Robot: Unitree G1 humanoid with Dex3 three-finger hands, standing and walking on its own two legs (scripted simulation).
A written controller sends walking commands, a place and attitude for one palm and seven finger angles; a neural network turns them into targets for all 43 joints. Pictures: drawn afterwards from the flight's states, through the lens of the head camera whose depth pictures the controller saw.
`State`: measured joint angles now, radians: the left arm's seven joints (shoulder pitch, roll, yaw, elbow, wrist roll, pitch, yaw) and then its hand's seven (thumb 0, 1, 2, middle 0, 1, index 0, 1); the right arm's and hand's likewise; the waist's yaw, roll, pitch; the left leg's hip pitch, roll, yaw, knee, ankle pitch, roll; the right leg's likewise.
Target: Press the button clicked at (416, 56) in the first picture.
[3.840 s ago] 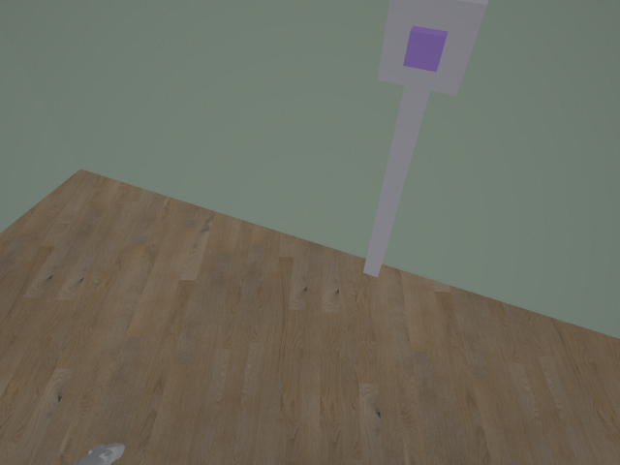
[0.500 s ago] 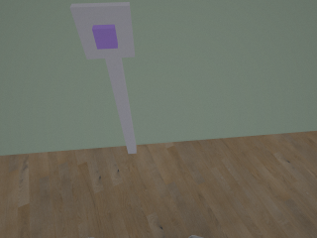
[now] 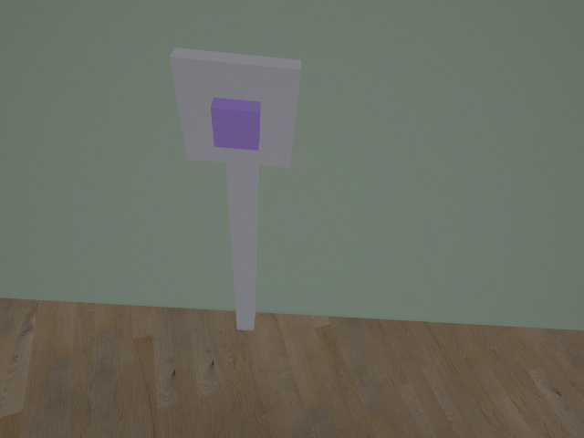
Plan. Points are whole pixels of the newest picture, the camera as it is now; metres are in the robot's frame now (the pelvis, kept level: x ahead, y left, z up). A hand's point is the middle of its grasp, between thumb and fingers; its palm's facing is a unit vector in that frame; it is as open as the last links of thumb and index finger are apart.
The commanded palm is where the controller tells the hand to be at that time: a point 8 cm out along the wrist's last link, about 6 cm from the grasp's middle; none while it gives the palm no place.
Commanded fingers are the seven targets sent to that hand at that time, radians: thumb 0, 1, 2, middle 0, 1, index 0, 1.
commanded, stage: come to a stop and stand still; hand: left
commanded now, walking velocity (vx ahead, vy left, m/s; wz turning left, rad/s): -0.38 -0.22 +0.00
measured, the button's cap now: (237, 123) +0.54 +0.15 +0.14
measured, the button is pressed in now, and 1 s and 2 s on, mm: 0 0 0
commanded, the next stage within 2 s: look again from close up in 1.04 s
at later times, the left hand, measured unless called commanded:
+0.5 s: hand out of the picture +0.13 +0.13 -0.15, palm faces +0.02 -0.96 -0.29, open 7.3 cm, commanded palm none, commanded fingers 0.00 0.90 0.90 -0.20 -0.30 -0.20 -0.30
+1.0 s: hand out of the picture -0.03 +0.18 -0.17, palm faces +0.07 -0.98 -0.17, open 7.4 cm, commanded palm none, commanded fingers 0.00 0.90 0.90 -0.20 -0.30 -0.20 -0.30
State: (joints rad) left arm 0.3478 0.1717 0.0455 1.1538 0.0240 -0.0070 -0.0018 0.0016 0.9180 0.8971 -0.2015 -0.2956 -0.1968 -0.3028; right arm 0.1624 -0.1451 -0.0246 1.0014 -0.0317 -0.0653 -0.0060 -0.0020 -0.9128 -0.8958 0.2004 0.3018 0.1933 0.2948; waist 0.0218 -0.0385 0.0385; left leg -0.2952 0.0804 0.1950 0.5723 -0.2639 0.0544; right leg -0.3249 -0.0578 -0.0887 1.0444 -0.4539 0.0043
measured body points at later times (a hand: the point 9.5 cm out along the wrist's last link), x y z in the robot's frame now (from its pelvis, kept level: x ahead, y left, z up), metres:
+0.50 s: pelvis +0.04 -0.06 +0.00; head +0.07 -0.10 +0.44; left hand +0.13 +0.18 -0.13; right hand +0.06 -0.30 -0.18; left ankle -0.01 +0.08 -0.65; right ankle +0.10 -0.17 -0.73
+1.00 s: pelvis -0.01 -0.01 +0.02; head -0.02 +0.02 +0.47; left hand -0.03 +0.23 -0.15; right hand -0.05 -0.23 -0.13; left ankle -0.04 +0.09 -0.73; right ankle -0.01 -0.15 -0.67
